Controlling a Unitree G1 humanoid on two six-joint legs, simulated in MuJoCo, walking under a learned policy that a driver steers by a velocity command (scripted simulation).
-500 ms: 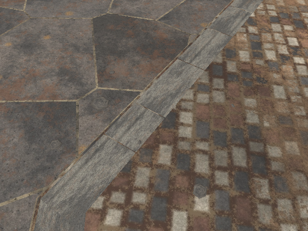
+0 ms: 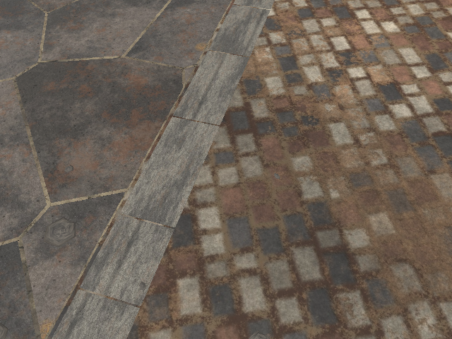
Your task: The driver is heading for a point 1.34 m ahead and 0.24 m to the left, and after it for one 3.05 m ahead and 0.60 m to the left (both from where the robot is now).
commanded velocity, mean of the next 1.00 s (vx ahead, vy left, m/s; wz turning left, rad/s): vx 0.50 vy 0.00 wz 0.27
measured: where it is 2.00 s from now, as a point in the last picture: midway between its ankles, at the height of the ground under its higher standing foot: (179, 181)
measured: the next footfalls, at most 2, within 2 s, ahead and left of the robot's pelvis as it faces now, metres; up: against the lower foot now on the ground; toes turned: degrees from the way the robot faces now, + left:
left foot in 0.28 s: +0.35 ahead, +0.13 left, +0.00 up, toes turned +0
right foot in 0.84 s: +0.67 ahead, +0.00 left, +0.00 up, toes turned +19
